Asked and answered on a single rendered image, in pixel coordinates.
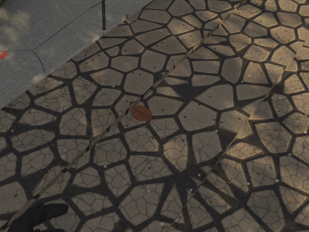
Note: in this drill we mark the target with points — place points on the robot left hand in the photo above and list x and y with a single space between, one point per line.
37 215

